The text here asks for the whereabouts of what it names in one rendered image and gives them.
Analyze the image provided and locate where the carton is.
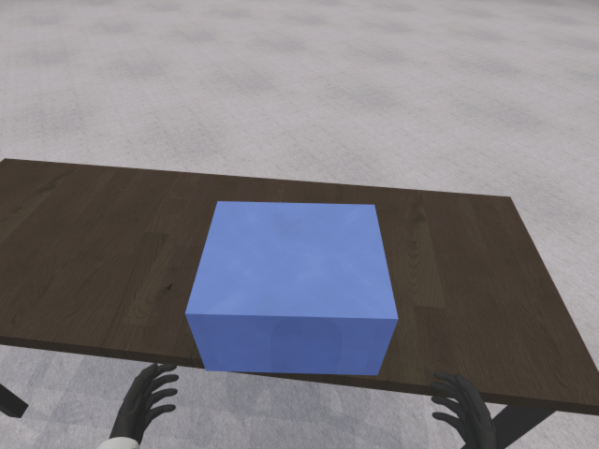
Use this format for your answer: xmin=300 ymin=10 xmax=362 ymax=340
xmin=185 ymin=201 xmax=399 ymax=375

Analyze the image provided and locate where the right robot hand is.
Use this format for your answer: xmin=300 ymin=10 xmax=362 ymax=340
xmin=431 ymin=371 xmax=503 ymax=449

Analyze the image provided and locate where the left robot hand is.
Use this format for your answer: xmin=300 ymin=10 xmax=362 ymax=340
xmin=110 ymin=363 xmax=179 ymax=445

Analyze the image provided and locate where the table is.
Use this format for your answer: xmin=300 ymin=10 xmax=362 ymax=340
xmin=0 ymin=158 xmax=599 ymax=449

